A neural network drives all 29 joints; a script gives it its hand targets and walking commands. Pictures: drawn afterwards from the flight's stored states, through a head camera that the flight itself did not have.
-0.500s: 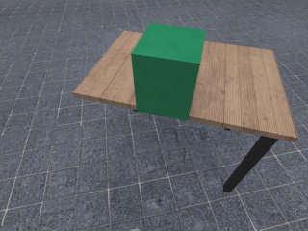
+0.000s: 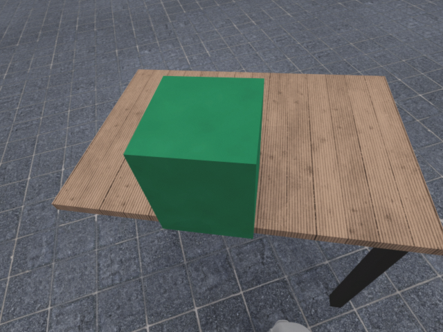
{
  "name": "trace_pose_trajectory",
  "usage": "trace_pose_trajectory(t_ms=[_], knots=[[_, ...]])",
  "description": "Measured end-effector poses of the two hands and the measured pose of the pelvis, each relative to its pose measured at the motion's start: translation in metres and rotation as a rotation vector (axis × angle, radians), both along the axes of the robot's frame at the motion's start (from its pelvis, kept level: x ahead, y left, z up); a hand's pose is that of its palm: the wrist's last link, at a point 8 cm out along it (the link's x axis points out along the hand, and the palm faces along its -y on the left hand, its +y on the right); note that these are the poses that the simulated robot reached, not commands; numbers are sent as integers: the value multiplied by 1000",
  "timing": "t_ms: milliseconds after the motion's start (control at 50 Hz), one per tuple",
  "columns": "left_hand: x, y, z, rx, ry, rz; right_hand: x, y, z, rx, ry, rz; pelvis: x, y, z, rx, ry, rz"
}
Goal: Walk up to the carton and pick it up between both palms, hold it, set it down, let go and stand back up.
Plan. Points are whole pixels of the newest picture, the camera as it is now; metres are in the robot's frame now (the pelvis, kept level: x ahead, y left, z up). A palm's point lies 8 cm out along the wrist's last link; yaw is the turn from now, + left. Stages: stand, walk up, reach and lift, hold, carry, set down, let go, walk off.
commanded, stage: walk up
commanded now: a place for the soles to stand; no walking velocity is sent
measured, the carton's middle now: (209, 159) +0.44 +0.03 +0.05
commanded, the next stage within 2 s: none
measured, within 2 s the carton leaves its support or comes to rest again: neither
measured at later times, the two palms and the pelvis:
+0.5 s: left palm out of the picture +0.09 +0.29 -0.12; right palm out of the picture +0.14 -0.21 -0.10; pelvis +0.03 +0.03 +0.01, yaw +2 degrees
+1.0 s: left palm out of the picture +0.03 +0.25 -0.12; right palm out of the picture +0.02 -0.23 -0.12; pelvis +0.03 +0.02 +0.02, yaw +1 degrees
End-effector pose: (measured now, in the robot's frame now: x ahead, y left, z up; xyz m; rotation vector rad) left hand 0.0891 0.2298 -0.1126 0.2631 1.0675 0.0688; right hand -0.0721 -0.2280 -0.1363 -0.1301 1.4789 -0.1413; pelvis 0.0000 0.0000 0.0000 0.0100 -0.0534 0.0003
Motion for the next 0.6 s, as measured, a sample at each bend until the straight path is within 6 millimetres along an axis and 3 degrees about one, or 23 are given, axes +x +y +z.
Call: trace_pose_trajectory(t_ms=[160, 280, 340, 440, 520, 600], knots=[[-7, 12, 13, 9, 80, 104, 131, -10, 20, -29, -225, 93, 36, 3, 19, 18, 4, 8], [-1, 31, -10, -18, 117, 104, 191, 8, 20, -73, -340, 131, 45, 19, 6, -11, -5, 21], [7, 44, -21, -31, 110, 110, 204, 21, 24, -80, -369, 137, 44, 26, 2, -5, -6, 32], [6, 54, -17, -13, 124, 107, 212, 25, 36, -90, -400, 117, 36, 30, 8, -32, 9, 41], [-6, 55, -12, 2, 136, 108, 209, 19, 38, -97, -405, 129, 27, 28, 11, -31, 34, 41], [-26, 46, -12, 12, 151, 118, 198, 9, 27, -81, -392, 137, 18, 20, 6, -19, 37, 27]])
